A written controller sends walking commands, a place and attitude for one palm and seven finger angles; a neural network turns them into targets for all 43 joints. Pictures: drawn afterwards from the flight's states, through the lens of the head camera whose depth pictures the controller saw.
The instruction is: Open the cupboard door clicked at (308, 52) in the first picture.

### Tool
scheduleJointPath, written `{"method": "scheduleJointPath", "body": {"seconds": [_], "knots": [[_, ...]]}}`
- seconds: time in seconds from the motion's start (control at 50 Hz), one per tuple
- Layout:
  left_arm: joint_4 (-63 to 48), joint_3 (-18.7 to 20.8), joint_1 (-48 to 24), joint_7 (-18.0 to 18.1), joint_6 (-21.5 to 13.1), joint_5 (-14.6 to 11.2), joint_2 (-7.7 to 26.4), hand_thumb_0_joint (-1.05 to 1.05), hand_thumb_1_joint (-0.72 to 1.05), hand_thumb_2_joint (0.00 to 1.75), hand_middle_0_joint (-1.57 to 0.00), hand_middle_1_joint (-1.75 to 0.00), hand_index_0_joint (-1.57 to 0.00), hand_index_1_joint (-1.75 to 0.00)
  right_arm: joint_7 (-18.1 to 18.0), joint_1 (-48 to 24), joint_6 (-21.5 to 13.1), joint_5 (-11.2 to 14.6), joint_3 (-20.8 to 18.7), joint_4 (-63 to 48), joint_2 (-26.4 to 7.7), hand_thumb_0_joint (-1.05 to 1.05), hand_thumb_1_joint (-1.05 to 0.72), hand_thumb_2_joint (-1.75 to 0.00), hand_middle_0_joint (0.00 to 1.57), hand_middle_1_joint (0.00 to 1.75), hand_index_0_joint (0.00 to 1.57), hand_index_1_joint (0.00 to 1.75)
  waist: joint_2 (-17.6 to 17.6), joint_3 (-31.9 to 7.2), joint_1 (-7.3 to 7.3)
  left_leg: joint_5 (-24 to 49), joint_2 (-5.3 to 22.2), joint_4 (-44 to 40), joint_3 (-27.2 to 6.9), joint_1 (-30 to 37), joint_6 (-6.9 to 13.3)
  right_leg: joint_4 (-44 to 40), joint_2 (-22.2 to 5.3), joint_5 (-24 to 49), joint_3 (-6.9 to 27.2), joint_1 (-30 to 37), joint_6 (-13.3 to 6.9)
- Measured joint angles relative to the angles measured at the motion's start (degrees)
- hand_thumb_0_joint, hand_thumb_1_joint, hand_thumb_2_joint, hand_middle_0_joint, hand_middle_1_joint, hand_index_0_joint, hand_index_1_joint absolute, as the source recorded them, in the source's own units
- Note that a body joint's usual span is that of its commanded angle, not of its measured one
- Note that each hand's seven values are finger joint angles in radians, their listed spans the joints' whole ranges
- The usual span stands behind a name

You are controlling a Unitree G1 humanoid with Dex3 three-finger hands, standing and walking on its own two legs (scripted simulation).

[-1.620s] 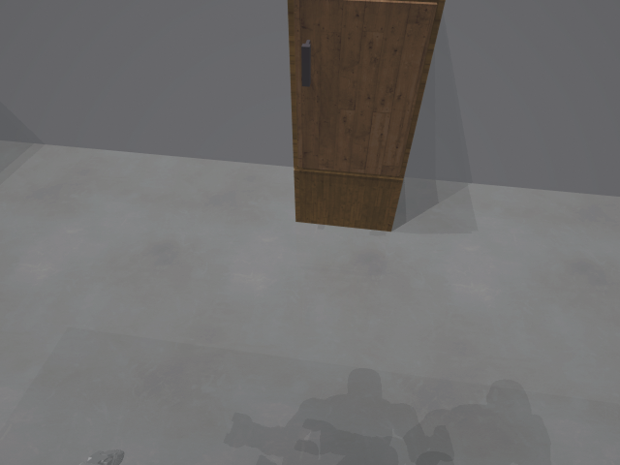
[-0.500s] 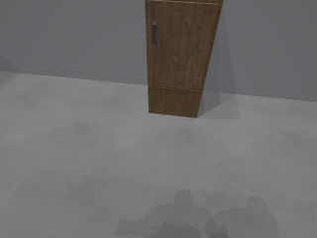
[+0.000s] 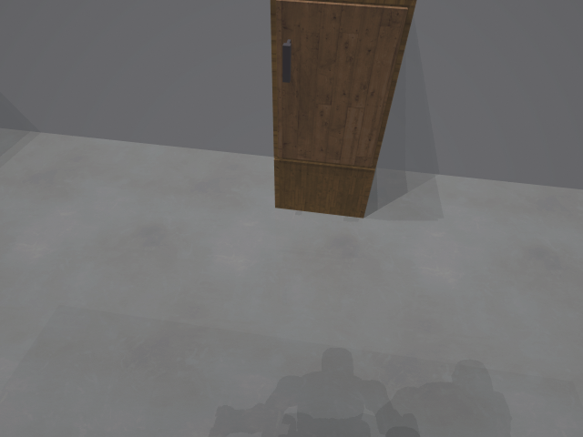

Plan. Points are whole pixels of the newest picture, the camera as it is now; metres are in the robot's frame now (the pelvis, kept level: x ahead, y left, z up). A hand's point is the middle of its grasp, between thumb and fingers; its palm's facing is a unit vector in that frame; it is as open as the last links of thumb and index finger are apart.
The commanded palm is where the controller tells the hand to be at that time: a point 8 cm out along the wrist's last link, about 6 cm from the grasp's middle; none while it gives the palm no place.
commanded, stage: walk to a spot facing it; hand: left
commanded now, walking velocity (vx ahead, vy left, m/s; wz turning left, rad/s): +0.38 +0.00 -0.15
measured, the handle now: (287, 60) +1.23 +0.10 -0.02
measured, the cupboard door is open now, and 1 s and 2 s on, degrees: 0 0 0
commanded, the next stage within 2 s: take the last steps up to it in 0.80 s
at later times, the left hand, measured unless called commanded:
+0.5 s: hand (188, 423) +0.18 +0.19 -0.19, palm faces -0.10 -0.98 -0.16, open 7.3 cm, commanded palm none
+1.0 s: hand (223, 331) +0.35 +0.16 -0.20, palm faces +0.00 -0.99 -0.13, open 7.3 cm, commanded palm none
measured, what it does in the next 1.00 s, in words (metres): walks ahead: right foot, then left foot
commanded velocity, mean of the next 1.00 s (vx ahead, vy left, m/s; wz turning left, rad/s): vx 0.32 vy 0.00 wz -0.06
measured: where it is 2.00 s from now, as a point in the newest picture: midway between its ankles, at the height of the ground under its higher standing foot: (315, 329)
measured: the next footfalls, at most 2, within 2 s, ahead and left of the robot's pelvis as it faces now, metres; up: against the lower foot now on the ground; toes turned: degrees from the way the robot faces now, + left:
right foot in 0.62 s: +0.34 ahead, -0.14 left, +0.00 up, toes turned -15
left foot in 1.00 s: +0.45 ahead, +0.08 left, +0.00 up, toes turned +5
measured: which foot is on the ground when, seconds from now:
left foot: down 0.00-0.62, up 0.64-0.98, down 1.00-1.00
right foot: down 0.00-0.28, up 0.30-0.60, down 0.62-1.00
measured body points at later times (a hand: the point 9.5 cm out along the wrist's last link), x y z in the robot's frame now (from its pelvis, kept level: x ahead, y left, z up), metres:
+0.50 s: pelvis +0.13 +0.01 -0.01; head +0.16 +0.02 +0.44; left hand +0.19 +0.24 -0.17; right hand -0.03 -0.17 -0.15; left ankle +0.00 +0.12 -0.75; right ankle +0.21 -0.12 -0.70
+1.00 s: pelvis +0.33 -0.01 -0.02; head +0.32 +0.02 +0.43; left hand +0.35 +0.22 -0.19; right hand +0.38 -0.26 -0.15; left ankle +0.41 +0.08 -0.75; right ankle +0.30 -0.13 -0.75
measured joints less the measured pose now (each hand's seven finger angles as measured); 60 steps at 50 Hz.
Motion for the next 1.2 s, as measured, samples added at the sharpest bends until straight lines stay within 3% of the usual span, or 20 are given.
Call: {"method": "scheduleJointPath", "body": {"seconds": [0.14, 0.26, 0.3, 0.36, 0.4, 0.44, 0.48, 0.56, 0.6, 0.62, 0.68, 0.7, 0.74, 0.84, 0.9, 0.98, 1.02, 1.08, 1.14, 1.2], "knots": [[-0.48, 0.61, 6.53, -1.06, 0.59, 0.53, -3.79, 0.00, 0.91, 0.90, -0.20, -0.30, -0.20, -0.30, 0.44, 5.41, 0.30, -0.64, -0.11, -0.60, 3.71, 0.00, -0.90, -0.90, 0.20, 0.30, 0.20, 0.30, 0.02, -2.54, 0.43, -7.76, 0.70, 8.06, 0.94, -2.31, 0.70, 5.85, 0.79, -4.99, 0.93, -1.78, -0.70], [1.02, 1.50, 13.15, -1.13, -0.11, 0.45, -7.59, 0.00, 0.91, 0.90, -0.20, -0.30, -0.20, -0.30, 0.26, 10.71, -0.86, -0.30, -0.57, 0.16, 7.12, 0.00, -0.90, -0.90, 0.20, 0.30, 0.20, 0.30, -0.94, -2.62, 0.57, -12.89, 0.76, 13.81, 2.20, -2.15, 0.97, 11.09, 0.80, -10.67, 2.17, -1.81, 0.10], [2.17, 1.69, 14.52, -1.08, 0.28, 0.38, -8.51, 0.00, 0.91, 0.90, -0.20, -0.30, -0.20, -0.30, -0.09, 12.08, -2.53, -0.52, -0.77, 0.15, 8.33, 0.00, -0.90, -0.90, 0.20, 0.30, 0.20, 0.30, -1.93, -2.12, 0.23, -14.03, 0.25, 12.93, 4.02, -0.16, 1.82, 19.37, 0.30, -12.45, 2.16, -4.82, -1.23], [3.12, 2.03, 13.51, -1.14, 0.92, 0.58, -9.29, 0.00, 0.91, 0.90, -0.20, -0.30, -0.20, -0.30, -1.25, 15.44, -4.40, -0.73, -0.74, 0.17, 10.19, 0.00, -0.91, -0.90, 0.20, 0.30, 0.20, 0.30, -1.89, -0.58, -1.46, -13.91, 0.41, 9.26, 4.98, 3.95, 2.15, 35.96, -0.12, -14.73, -1.00, -12.25, -2.12], [2.33, 2.53, 11.35, -1.49, 1.05, 0.66, -9.29, 0.01, 0.91, 0.90, -0.20, -0.30, -0.20, -0.30, -1.70, 18.03, -4.76, -0.74, -0.60, 1.15, 11.42, 0.00, -0.91, -0.90, 0.20, 0.30, 0.20, 0.30, -1.79, 0.36, -1.93, -13.04, 0.51, 5.53, 5.22, 6.88, 2.00, 40.33, -1.16, -12.94, -2.95, -17.00, -2.11], [0.69, 2.89, 8.55, -1.92, 1.03, 0.66, -9.25, 0.01, 0.91, 0.90, -0.20, -0.30, -0.20, -0.30, -1.93, 20.39, -4.76, -0.66, -0.57, 2.64, 12.39, 0.00, -0.91, -0.90, 0.20, 0.30, 0.20, 0.30, -1.45, 1.25, -1.96, -12.10, 0.63, 1.56, 5.56, 9.78, 1.77, 39.25, -2.38, -9.50, -4.39, -20.96, -1.97], [-1.03, 3.27, 5.38, -1.74, 0.98, 0.77, -8.84, 0.01, 0.93, 0.90, -0.20, -0.30, -0.20, -0.30, -2.01, 22.24, -4.57, -0.64, -0.56, 4.10, 13.06, 0.00, -0.91, -0.90, 0.20, 0.30, 0.20, 0.30, -0.89, 2.38, -2.02, -11.49, 0.89, -1.90, 5.95, 12.55, 1.34, 33.02, -3.26, -5.59, -5.75, -23.17, -2.08], [-4.27, 3.87, -0.18, -1.96, -0.25, 0.43, -7.43, 0.01, 0.94, 0.90, -0.20, -0.30, -0.20, -0.30, -1.86, 24.33, -3.93, -0.46, -0.85, 6.51, 13.30, 0.00, -0.90, -0.90, 0.20, 0.30, 0.20, 0.30, 0.60, 4.89, -2.49, -13.24, 2.08, -4.16, 7.03, 17.11, -0.03, 19.95, -2.36, -0.88, -7.74, -22.69, -3.84], [-5.60, 4.03, -1.76, -1.83, -1.52, 0.63, -6.81, 0.01, 0.94, 0.90, -0.20, -0.30, -0.20, -0.30, -1.69, 25.08, -3.43, -0.27, -1.17, 7.43, 13.11, 0.00, -0.90, -0.90, 0.20, 0.30, 0.20, 0.30, 1.09, 5.53, -2.37, -16.51, 3.16, 1.28, 7.45, 17.09, -0.28, 14.90, -1.02, 0.75, -8.66, -19.34, -5.03], [-6.27, 4.04, -1.99, -1.72, -2.47, 0.85, -6.14, 0.01, 0.93, 0.90, -0.20, -0.30, -0.20, -0.30, -1.47, 25.69, -3.15, -0.04, -1.30, 7.71, 13.35, 0.00, -0.90, -0.90, 0.20, 0.30, 0.20, 0.30, 0.19, 5.20, -2.35, -18.24, 3.22, 8.60, 7.56, 14.69, -0.02, 12.27, -1.38, 1.74, -8.49, -16.97, -6.03], [-6.72, 4.32, -2.53, -0.77, -3.83, 0.31, -6.31, 0.00, 0.93, 0.90, -0.20, -0.30, -0.20, -0.30, -0.97, 22.56, -1.64, 0.46, -2.06, 6.97, 12.40, 0.01, -0.90, -0.90, 0.20, 0.30, 0.20, 0.30, 0.80, 5.53, -2.30, -17.06, 3.97, 40.69, 3.55, 0.62, 1.89, 16.81, -0.88, 0.61, -9.52, -16.59, -5.35], [-6.49, 4.19, -2.19, -0.53, -3.64, 0.18, -6.51, 0.00, 0.93, 0.90, -0.20, -0.30, -0.20, -0.30, -0.83, 20.86, -1.25, 0.28, -2.40, 6.14, 11.94, 0.01, -0.90, -0.90, 0.20, 0.30, 0.20, 0.30, 0.94, 5.27, -2.56, -15.05, 4.21, 47.04, 2.83, -3.87, 2.32, 16.39, -0.56, -0.28, -9.82, -15.50, -5.06], [-5.57, 3.81, -1.10, 0.02, -3.10, 0.31, -7.15, 0.00, 0.92, 0.90, -0.20, -0.30, -0.20, -0.30, -0.64, 17.23, -0.78, -0.29, -2.88, 3.81, 11.06, 0.01, -0.91, -0.90, 0.20, 0.30, 0.20, 0.30, 0.91, 4.20, -3.09, -11.58, 5.24, 51.97, 2.70, -11.68, 2.29, 13.82, -0.07, -0.62, -10.20, -13.04, -4.45], [-3.00, 3.44, 2.64, 0.74, -2.28, 0.80, -8.78, 0.00, 0.94, 0.90, -0.20, -0.30, -0.20, -0.30, -0.23, 9.95, -0.69, -0.68, -3.62, -2.69, 10.00, 0.01, -0.91, -0.90, 0.19, 0.30, 0.19, 0.30, 0.71, 0.66, -3.41, -6.98, 7.75, 40.68, 3.98, -21.69, 0.59, 7.08, 0.52, -0.19, -10.74, -7.49, -3.67], [-2.31, 3.23, 4.67, 0.20, -2.20, 0.90, -8.67, 0.00, 0.94, 0.90, -0.20, -0.30, -0.20, -0.30, 0.00, 7.27, -0.85, -0.70, -3.89, -4.88, 9.83, 0.00, -0.92, -0.90, 0.19, 0.30, 0.19, 0.30, 0.33, -0.62, -2.31, -5.05, 7.94, 30.34, 5.02, -21.42, 0.02, 5.22, 0.40, -1.25, -11.08, -4.64, -2.91], [-1.86, 3.11, 7.50, -0.19, -2.20, 0.83, -8.70, 0.00, 0.93, 0.90, -0.20, -0.30, -0.20, -0.30, 0.53, 5.56, -1.62, -0.59, -3.71, -5.93, 9.05, 0.00, -0.93, -0.90, 0.19, 0.30, 0.19, 0.30, -0.22, -1.07, -0.29, -3.11, 6.75, 18.40, 6.52, -16.15, -0.14, 6.17, -0.28, -4.65, -11.57, -1.63, -1.18], [-1.54, 3.17, 9.17, -0.33, -1.78, 0.64, -8.61, 0.00, 0.93, 0.90, -0.20, -0.30, -0.20, -0.30, 0.55, 5.36, -2.43, -0.72, -3.45, -6.12, 9.01, 0.00, -0.93, -0.90, 0.19, 0.30, 0.19, 0.30, -0.88, -1.13, 0.20, -3.02, 5.53, 14.70, 7.39, -13.17, 0.92, 9.93, -1.42, -8.06, -11.37, -1.71, -0.65], [-0.41, 3.40, 10.02, -0.45, -0.55, 0.71, -8.45, 0.00, 0.92, 0.90, -0.20, -0.30, -0.20, -0.30, 0.02, 5.45, -3.39, -1.18, -2.69, -6.35, 10.05, 0.00, -0.92, -0.90, 0.19, 0.30, 0.19, 0.30, -2.09, -0.39, 0.31, -4.57, 4.14, 15.11, 8.89, -11.47, 3.60, 27.79, -1.91, -15.16, -7.40, -8.05, -1.12], [0.32, 3.66, 9.69, -0.97, -0.53, 0.96, -8.35, 0.00, 0.92, 0.90, -0.20, -0.30, -0.20, -0.30, -1.28, 7.09, -4.08, -0.79, -2.87, -5.58, 10.55, 0.00, -0.94, -0.90, 0.20, 0.30, 0.20, 0.30, -2.49, 0.07, 0.04, -3.32, 2.73, 9.58, 9.80, -7.40, 3.94, 40.52, -2.78, -10.70, -5.31, -15.02, -0.80], [0.05, 3.80, 8.91, -1.10, -0.45, 1.08, -8.48, 0.00, 0.92, 0.90, -0.20, -0.30, -0.20, -0.30, -1.44, 9.46, -4.32, -0.54, -2.49, -3.69, 10.68, -0.01, -0.95, -0.90, 0.20, 0.30, 0.20, 0.30, -2.39, 0.12, 0.22, -1.91, 1.78, 3.65, 10.37, -3.23, 3.99, 41.96, -4.31, -5.97, -4.61, -19.28, 0.24]]}}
